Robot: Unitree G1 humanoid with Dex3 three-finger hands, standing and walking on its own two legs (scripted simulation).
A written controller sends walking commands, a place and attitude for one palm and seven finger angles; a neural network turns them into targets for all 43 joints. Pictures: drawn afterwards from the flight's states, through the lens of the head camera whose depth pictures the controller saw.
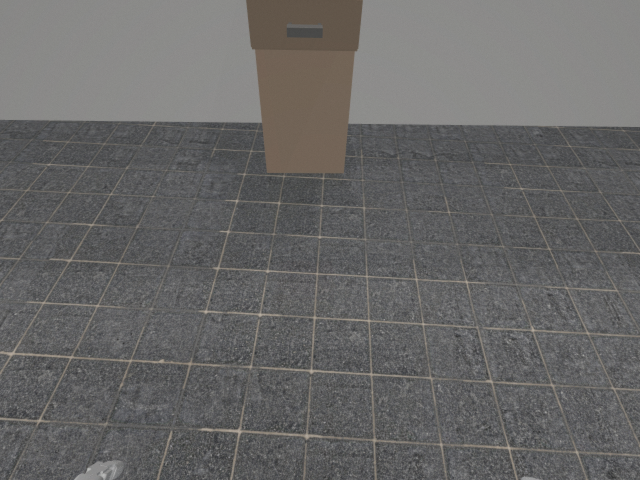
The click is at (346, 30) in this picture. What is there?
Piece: drawer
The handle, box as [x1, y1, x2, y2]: [287, 22, 322, 37]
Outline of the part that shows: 287,24 287,36 322,37 322,25 320,23 318,23 317,25 292,24 288,22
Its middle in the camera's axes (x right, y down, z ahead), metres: -0.05 -0.63 +1.16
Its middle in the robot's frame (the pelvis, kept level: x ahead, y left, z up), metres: +1.30 +0.12 +0.04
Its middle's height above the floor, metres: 0.80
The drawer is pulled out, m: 0.29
